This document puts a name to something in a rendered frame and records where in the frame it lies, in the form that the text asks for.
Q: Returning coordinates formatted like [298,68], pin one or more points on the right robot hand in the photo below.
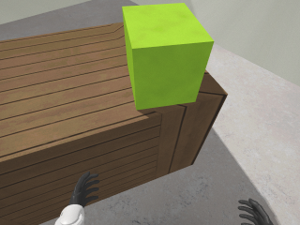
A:
[259,215]

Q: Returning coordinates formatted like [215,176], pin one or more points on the left robot hand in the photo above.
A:
[80,191]

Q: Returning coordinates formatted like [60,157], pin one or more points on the pedestal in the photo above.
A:
[67,108]

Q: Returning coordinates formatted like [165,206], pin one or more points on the left robot forearm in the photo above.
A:
[71,215]

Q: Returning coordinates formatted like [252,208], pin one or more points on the carton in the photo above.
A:
[167,54]

